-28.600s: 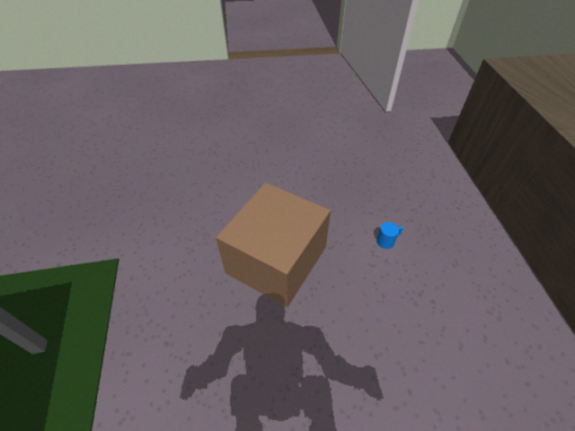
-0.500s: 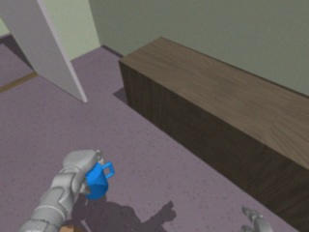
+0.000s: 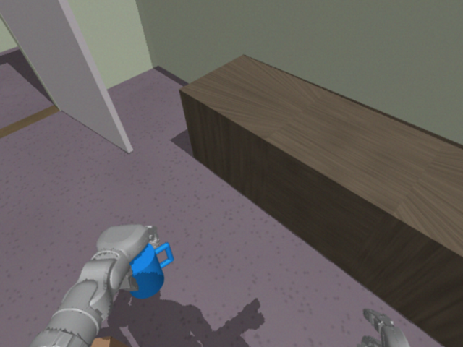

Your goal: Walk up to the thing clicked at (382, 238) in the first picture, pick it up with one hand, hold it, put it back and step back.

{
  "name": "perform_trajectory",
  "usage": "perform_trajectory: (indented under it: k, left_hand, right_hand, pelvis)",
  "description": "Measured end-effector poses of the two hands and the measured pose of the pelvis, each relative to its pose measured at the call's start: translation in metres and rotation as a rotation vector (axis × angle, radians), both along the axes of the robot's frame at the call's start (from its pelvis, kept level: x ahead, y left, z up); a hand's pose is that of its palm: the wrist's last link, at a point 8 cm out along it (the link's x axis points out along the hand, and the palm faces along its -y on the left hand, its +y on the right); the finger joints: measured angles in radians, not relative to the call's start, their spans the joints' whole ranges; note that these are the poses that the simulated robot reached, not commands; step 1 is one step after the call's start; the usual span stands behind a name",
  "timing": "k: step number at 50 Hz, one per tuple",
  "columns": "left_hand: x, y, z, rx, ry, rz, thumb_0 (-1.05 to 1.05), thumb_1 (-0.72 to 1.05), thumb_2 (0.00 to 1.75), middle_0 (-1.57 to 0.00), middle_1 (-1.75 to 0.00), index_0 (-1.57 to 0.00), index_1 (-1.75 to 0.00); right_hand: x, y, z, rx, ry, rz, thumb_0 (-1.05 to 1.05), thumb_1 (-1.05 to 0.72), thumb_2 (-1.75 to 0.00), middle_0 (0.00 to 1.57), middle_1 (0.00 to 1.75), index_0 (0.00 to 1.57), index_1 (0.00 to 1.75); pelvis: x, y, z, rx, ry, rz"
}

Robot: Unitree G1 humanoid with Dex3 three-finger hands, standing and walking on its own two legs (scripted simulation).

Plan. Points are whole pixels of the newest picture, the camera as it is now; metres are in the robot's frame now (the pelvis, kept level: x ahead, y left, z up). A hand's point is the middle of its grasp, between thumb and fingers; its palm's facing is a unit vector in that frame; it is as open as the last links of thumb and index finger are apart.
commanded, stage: hold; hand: left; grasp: from above
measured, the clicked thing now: (148, 265) +0.30 +0.21 -0.10
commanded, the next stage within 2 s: crouch in 0.04 s
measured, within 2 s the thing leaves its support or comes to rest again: neither
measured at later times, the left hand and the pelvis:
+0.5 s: hand (136, 276) +0.28 +0.23 -0.10, palm faces -0.49 -0.01 -0.87, open 10.2 cm; pelvis -0.01 +0.00 -0.01, yaw +1 degrees
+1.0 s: hand (163, 282) +0.36 +0.24 -0.34, palm faces -0.44 +0.02 -0.90, open 10.2 cm; pelvis -0.06 +0.01 -0.22, yaw -1 degrees
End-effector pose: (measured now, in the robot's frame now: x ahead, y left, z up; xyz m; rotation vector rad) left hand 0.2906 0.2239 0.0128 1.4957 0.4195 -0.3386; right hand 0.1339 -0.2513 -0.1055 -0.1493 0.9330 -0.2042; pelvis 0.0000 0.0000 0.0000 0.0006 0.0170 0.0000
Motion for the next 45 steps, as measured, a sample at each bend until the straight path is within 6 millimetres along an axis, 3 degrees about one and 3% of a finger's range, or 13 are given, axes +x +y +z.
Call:
perform_trajectory:
  k: [13, 20, 25, 29, 37, 45]
  left_hand:
    - [0.002, 0.003, 0.001, -0.003, -0.003, 0.005, 0.0, -0.04, 0.61, -0.65, -0.75, -0.62, -0.72]
    - [-0.002, 0.003, -0.022, 0.006, 0.011, -0.007, 0.0, -0.05, 0.64, -0.63, -0.77, -0.61, -0.74]
    - [-0.001, 0.004, -0.057, 0.031, 0.026, -0.021, 0.0, -0.05, 0.66, -0.62, -0.79, -0.6, -0.75]
    - [0.006, 0.006, -0.094, 0.057, 0.014, -0.047, 0.0, -0.05, 0.67, -0.61, -0.8, -0.59, -0.76]
    - [0.036, 0.009, -0.172, 0.093, -0.047, -0.054, 0.0, -0.04, 0.67, -0.59, -0.81, -0.58, -0.77]
    - [0.064, 0.012, -0.25, 0.094, -0.059, -0.009, 0.0, -0.04, 0.65, -0.6, -0.8, -0.58, -0.77]
  right_hand:
    - [-0.006, -0.003, 0.0, -0.005, 0.015, -0.015, 0.01, -0.91, -0.9, 0.2, 0.3, 0.2, 0.3]
    - [-0.012, -0.004, -0.002, -0.015, 0.036, -0.007, 0.01, -0.9, -0.9, 0.2, 0.3, 0.2, 0.3]
    - [-0.028, -0.01, -0.014, -0.042, 0.093, 0.008, 0.01, -0.89, -0.89, 0.2, 0.3, 0.2, 0.3]
    - [-0.05, -0.019, -0.037, -0.075, 0.149, 0.009, 0.01, -0.89, -0.89, 0.2, 0.3, 0.2, 0.3]
    - [-0.112, -0.032, -0.106, -0.136, 0.296, -0.043, 0.01, -0.9, -0.89, 0.2, 0.3, 0.2, 0.3]
    - [-0.166, -0.021, -0.178, -0.137, 0.414, -0.096, 0.01, -0.9, -0.89, 0.2, 0.3, 0.2, 0.3]
  pelvis:
    - [0.0, 0.0, 0.0, -0.001, -0.002, 0.0]
    - [-0.004, 0.0, -0.002, 0.0, 0.018, 0.006]
    - [-0.012, -0.001, -0.015, -0.005, 0.085, 0.015]
    - [-0.02, 0.0, -0.039, -0.015, 0.176, 0.019]
    - [-0.04, 0.005, -0.107, -0.034, 0.351, 0.013]
    - [-0.055, 0.01, -0.177, -0.047, 0.485, 0.004]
